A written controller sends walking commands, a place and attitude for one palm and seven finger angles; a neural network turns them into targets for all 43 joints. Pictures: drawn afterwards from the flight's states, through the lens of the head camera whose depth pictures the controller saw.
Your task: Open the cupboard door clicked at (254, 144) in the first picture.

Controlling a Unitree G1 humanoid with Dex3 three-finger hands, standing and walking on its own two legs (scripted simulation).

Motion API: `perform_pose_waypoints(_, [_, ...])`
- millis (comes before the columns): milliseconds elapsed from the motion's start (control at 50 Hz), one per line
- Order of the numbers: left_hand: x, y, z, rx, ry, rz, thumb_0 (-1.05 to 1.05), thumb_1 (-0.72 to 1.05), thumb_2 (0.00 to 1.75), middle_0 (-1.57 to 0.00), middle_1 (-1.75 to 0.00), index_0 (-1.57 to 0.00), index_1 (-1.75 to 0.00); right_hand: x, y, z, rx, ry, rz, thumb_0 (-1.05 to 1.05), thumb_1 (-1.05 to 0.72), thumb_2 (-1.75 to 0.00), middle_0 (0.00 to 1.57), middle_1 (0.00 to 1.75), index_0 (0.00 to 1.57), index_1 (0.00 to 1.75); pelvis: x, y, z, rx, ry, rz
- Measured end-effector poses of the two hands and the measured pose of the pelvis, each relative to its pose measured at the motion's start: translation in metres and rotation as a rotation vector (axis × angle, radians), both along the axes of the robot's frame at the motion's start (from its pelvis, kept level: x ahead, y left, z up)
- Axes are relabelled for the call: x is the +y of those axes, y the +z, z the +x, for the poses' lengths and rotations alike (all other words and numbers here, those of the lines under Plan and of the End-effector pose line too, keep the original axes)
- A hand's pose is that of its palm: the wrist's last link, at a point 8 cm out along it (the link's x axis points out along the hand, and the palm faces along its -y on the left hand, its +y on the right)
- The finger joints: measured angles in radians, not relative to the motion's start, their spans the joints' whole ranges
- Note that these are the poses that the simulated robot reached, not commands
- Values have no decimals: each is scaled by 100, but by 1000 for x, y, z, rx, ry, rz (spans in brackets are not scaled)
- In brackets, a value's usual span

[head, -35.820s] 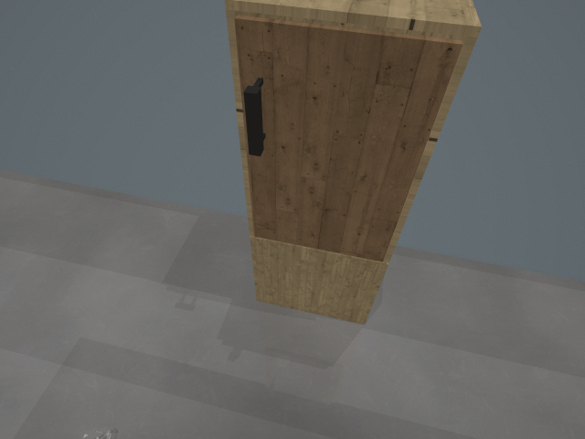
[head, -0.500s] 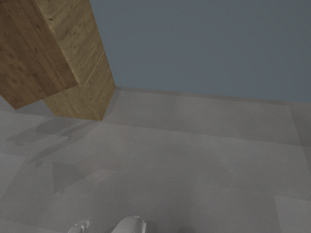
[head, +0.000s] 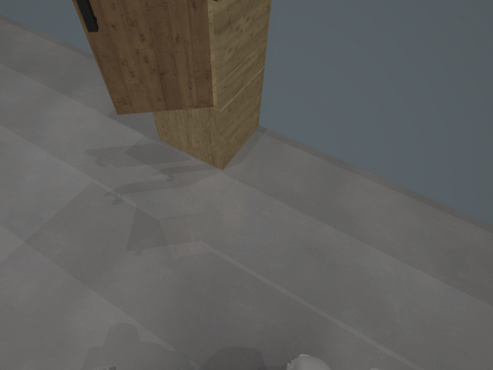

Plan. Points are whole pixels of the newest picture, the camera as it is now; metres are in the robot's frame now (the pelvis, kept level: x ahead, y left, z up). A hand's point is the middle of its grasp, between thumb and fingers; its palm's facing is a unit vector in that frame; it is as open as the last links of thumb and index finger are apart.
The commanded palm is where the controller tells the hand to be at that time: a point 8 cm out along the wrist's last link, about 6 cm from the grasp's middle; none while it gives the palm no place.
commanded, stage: turn to face it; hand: left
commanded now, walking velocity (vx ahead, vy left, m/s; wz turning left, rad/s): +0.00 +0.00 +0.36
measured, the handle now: (85, 0) +0.96 +0.52 +0.08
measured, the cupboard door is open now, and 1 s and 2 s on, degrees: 40 40 40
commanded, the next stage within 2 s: take the last steps up to it in 0.26 s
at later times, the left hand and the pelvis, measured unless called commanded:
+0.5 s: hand out of the picture +0.00 +0.17 -0.17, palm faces +0.25 -0.94 -0.22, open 7.3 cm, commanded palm none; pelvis +0.01 -0.02 +0.00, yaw +12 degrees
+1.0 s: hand (141, 332) +0.19 +0.21 -0.16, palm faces +0.18 -0.97 -0.17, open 7.4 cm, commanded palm none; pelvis +0.12 +0.02 -0.01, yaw +13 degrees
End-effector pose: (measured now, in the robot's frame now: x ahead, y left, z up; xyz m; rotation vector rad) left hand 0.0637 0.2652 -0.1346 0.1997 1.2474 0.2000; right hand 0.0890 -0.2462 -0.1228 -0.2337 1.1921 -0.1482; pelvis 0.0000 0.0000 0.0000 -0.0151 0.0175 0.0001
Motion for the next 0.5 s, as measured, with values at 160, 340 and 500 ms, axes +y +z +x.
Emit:
perform_pose_waypoints(160, [-37,6,14,-91,17,18,0,91,90,-20,-30,-20,-30,-15,-30,-8,58,6,70,0,-91,-90,20,30,21,30,-27,-10,5,-3,61,28])
perform_pose_waypoints(340, [-66,13,-28,-36,110,-6,0,92,89,-20,-30,-20,-30,-27,-24,2,118,46,75,0,-91,-90,19,30,20,30,-36,2,8,-18,141,47])
perform_pose_waypoints(500, [-47,-2,-82,43,226,-43,0,92,89,-20,-30,-20,-30,1,-14,31,103,165,40,0,-91,-90,19,30,20,30,-20,1,11,-16,203,41])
